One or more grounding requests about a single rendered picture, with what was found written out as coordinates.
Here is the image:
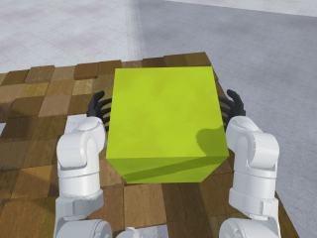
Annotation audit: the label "robot left upper arm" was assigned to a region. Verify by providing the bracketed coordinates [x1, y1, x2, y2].
[55, 219, 113, 238]

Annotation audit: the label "robot right upper arm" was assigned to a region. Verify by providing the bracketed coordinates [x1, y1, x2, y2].
[219, 217, 278, 238]

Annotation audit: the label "right robot forearm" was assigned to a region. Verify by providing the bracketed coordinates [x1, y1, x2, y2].
[225, 115, 281, 238]

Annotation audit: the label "left robot shin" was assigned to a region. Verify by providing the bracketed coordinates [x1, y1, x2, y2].
[125, 227, 139, 234]

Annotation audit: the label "robot right hand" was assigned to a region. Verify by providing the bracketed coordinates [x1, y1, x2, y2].
[218, 89, 246, 133]

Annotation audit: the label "robot left hand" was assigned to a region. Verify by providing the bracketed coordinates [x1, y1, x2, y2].
[86, 90, 112, 132]

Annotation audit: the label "carton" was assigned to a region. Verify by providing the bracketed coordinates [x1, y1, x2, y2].
[106, 66, 230, 183]

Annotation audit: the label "left robot forearm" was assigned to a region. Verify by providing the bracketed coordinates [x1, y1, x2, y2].
[53, 116, 108, 238]

